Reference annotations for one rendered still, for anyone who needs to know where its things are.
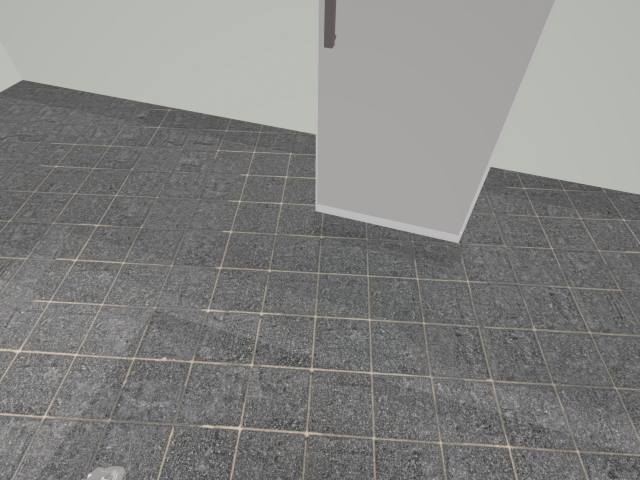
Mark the fridge door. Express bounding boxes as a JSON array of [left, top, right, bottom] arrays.
[[317, 0, 555, 235]]

